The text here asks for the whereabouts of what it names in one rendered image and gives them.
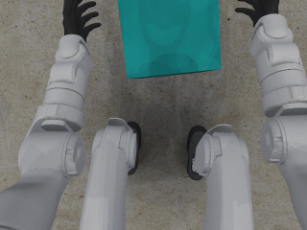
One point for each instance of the robot left hand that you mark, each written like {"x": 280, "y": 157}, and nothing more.
{"x": 73, "y": 22}

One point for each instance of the carton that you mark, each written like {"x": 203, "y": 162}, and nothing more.
{"x": 170, "y": 37}

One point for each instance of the right robot thigh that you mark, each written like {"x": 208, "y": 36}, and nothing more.
{"x": 228, "y": 192}

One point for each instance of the left robot forearm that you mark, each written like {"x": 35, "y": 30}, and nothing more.
{"x": 62, "y": 108}

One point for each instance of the robot right upper arm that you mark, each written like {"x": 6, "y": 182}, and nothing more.
{"x": 283, "y": 141}

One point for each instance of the robot right hand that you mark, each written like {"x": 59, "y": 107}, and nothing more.
{"x": 261, "y": 8}

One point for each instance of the right robot forearm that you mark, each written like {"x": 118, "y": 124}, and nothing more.
{"x": 279, "y": 67}

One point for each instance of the left robot foot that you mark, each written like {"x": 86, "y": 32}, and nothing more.
{"x": 136, "y": 129}

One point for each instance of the robot left upper arm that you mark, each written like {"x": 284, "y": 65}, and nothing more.
{"x": 47, "y": 162}

